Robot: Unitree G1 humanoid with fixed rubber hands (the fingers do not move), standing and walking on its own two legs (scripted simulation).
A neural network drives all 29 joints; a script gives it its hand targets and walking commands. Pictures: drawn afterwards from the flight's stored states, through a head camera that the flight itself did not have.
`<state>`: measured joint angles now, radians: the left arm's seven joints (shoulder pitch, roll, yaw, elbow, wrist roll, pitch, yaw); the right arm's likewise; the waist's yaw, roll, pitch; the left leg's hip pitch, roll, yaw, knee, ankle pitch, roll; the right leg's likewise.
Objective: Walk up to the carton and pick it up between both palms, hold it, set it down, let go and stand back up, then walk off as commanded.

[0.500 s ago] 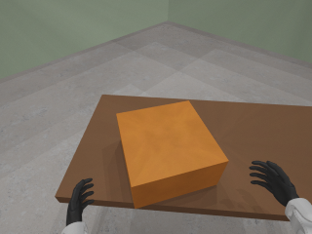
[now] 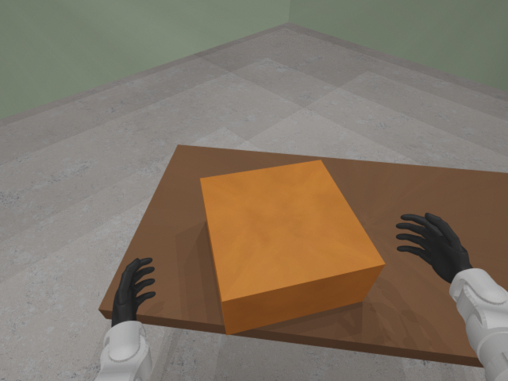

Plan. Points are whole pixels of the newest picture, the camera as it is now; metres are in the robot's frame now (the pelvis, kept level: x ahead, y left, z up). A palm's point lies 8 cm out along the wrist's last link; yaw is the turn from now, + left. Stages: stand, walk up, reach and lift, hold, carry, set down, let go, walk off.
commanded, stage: reach and lift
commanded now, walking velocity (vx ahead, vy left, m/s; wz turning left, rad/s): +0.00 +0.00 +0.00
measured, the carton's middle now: (278, 237) +0.43 -0.04 -0.06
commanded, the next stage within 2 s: none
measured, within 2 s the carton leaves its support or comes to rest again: neither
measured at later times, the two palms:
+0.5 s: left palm (126, 284) +0.27 +0.21 +0.03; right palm (421, 213) +0.38 -0.27 +0.09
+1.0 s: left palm (129, 250) +0.31 +0.21 +0.05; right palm (396, 179) +0.44 -0.23 +0.11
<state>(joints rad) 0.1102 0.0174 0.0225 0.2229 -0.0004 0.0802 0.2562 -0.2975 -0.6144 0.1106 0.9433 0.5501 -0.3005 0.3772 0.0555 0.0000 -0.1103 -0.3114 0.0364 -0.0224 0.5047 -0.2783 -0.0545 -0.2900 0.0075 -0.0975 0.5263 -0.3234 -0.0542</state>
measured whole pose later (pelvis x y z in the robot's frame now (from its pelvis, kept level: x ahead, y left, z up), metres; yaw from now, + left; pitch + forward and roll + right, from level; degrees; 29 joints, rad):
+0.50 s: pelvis +0.00 +0.01 +0.00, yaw +0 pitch +6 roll +0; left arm -0.09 0.02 0.06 0.22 0.00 0.23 0.25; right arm -0.53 -0.62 0.11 0.94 0.55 -0.18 0.35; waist 0.08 0.00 -0.06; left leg -0.33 0.04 -0.02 0.50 -0.27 -0.05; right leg -0.30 0.01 -0.10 0.50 -0.30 -0.05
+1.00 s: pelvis -0.02 +0.01 +0.00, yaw -1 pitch +14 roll +0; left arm -0.32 0.02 0.10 0.22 -0.03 0.31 0.25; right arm -0.81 -0.62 0.11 1.00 0.51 -0.06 0.32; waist 0.12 0.01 -0.10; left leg -0.51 0.05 -0.02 0.50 -0.23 -0.05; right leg -0.48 0.02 -0.10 0.49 -0.25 -0.05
